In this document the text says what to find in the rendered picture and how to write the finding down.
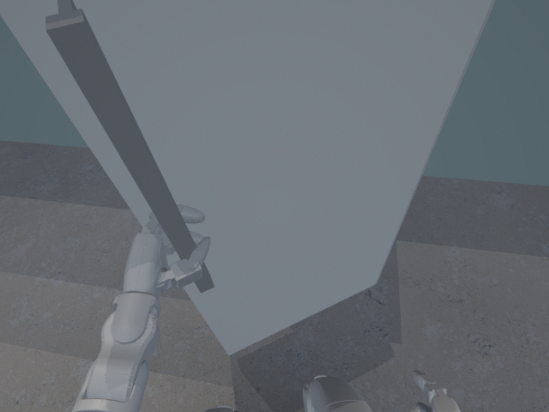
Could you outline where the robot left forearm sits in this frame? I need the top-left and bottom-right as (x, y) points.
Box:
(72, 292), (160, 412)

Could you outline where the handle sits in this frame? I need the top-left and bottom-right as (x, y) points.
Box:
(45, 0), (214, 293)

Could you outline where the robot left hand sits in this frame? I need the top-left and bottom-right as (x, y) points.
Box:
(123, 204), (210, 299)

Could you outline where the right robot thigh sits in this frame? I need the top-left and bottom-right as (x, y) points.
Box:
(303, 376), (372, 412)

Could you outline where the fridge door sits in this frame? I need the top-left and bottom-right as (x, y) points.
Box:
(0, 0), (492, 355)

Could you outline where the robot right hand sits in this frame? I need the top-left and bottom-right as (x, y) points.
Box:
(409, 370), (461, 412)

